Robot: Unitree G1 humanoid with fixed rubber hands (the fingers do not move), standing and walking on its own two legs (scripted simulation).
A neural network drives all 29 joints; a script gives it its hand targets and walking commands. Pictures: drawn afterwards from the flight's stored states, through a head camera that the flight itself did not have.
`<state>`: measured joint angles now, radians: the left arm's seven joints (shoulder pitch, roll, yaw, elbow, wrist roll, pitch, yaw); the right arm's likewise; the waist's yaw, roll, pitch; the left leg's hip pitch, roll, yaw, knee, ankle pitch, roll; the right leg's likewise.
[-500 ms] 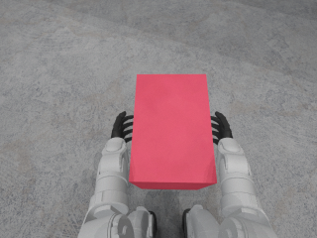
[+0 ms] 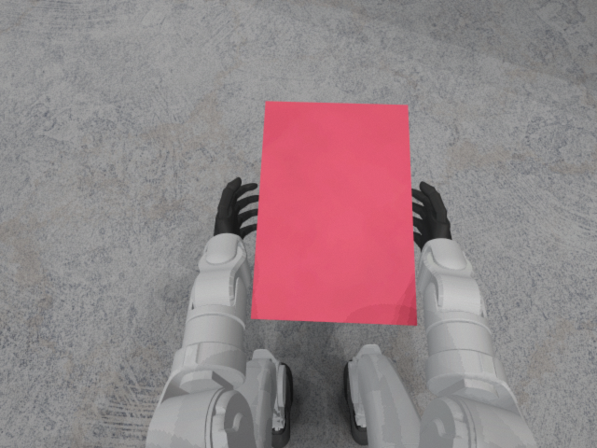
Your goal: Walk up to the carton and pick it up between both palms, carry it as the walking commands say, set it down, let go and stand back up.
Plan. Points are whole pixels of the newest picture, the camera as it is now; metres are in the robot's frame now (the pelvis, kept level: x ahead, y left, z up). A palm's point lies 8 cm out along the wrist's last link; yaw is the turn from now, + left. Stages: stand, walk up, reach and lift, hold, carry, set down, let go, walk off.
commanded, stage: set down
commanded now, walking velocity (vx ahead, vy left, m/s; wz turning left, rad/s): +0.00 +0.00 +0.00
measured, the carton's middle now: (327, 228) +0.41 -0.03 -0.13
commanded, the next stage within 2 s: none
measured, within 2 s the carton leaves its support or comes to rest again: neither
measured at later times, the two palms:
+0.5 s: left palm (242, 224) +0.43 +0.11 -0.13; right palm (415, 230) +0.41 -0.17 -0.14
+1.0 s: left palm (258, 226) +0.46 +0.10 -0.22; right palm (407, 232) +0.43 -0.18 -0.23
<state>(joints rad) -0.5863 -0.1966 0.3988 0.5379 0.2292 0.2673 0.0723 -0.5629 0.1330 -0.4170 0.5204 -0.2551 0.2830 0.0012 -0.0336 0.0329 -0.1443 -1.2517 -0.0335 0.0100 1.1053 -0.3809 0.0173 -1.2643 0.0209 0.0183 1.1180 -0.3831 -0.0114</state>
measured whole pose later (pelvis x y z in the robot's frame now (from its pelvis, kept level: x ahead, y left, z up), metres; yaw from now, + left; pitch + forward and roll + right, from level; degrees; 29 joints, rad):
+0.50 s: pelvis +0.00 +0.00 -0.07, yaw -2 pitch +39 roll +1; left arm -0.76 -0.10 0.43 0.67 0.20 0.27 0.07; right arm -0.74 0.09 -0.39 0.64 -0.21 0.30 -0.08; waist -0.01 0.03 -0.23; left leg -1.58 -0.07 -0.03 1.41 -0.50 -0.01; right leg -1.61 0.06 0.04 1.41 -0.48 -0.01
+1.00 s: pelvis -0.03 +0.00 -0.14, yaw -2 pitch +44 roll +2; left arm -0.98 -0.04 0.41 0.74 0.14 0.27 0.14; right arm -0.97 -0.02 -0.38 0.73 -0.18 0.30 -0.08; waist -0.02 0.04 -0.15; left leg -1.88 -0.09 -0.02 1.64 -0.52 -0.02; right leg -1.91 0.08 0.05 1.64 -0.50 0.01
